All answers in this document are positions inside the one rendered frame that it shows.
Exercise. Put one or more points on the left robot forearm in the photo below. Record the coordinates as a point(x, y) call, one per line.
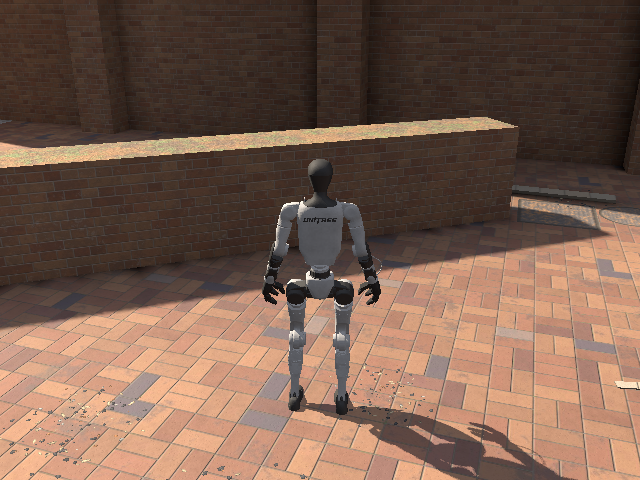
point(273, 266)

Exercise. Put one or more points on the left robot hand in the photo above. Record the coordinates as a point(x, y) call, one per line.
point(267, 288)

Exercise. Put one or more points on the robot right foot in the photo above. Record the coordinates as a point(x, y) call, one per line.
point(341, 406)

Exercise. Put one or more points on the robot left upper arm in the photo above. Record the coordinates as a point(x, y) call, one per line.
point(288, 212)

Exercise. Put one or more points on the right robot hand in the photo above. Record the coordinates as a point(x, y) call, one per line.
point(373, 289)

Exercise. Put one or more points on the right robot forearm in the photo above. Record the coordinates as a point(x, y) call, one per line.
point(368, 267)

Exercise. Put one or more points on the robot left shin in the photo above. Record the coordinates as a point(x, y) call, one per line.
point(295, 361)

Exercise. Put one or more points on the robot right upper arm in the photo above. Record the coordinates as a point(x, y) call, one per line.
point(351, 212)

